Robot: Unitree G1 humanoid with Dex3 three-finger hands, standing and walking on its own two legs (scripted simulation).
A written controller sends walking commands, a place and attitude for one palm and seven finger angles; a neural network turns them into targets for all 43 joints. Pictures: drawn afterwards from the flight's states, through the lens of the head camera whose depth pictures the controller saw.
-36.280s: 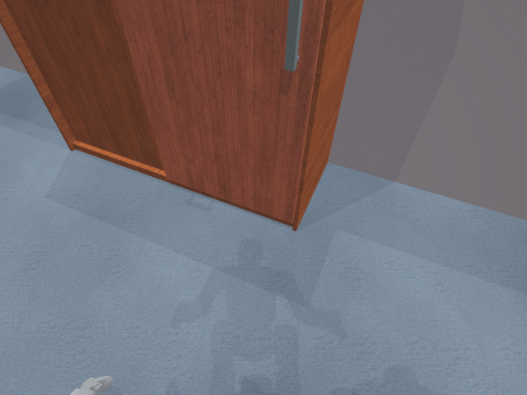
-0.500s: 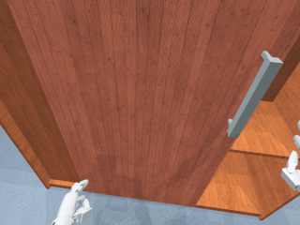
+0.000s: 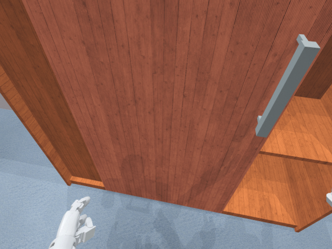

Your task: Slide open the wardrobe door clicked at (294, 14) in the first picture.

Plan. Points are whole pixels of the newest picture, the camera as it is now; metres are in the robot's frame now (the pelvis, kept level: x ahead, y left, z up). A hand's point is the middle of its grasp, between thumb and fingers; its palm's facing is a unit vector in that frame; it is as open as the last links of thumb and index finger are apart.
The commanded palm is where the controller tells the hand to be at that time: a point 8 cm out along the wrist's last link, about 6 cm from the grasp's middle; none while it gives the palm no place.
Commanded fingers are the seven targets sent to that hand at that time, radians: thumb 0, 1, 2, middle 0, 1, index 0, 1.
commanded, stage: step back with the hand held close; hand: right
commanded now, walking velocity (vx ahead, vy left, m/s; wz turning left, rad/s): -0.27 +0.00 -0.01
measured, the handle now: (278, 91) +0.45 -0.26 +0.18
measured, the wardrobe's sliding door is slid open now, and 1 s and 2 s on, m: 0.43 0.43 0.43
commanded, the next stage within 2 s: stop stepping back and stand still in 0.56 s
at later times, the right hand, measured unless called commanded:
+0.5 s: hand out of the picture +0.10 -0.34 +0.16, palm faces +0.48 +0.79 -0.38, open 7.4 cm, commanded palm +0.04 -0.36 +0.18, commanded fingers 0.00 -0.90 -0.90 0.20 0.30 0.20 0.30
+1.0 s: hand out of the picture +0.04 -0.39 +0.14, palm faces +0.45 +0.85 -0.28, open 7.4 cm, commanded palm -0.03 -0.41 +0.18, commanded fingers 0.00 -0.90 -0.90 0.20 0.30 0.20 0.30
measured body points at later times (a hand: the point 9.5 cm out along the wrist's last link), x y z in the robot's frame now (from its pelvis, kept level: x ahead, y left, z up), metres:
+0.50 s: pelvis -0.09 -0.05 -0.01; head -0.09 -0.09 +0.44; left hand +0.11 +0.17 -0.07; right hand +0.07 -0.38 +0.18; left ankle -0.08 +0.10 -0.73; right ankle +0.00 -0.11 -0.74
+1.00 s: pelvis -0.18 -0.12 -0.02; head -0.21 -0.16 +0.42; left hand -0.05 +0.15 -0.09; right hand +0.01 -0.43 +0.16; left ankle -0.29 +0.04 -0.74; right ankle -0.16 -0.18 -0.74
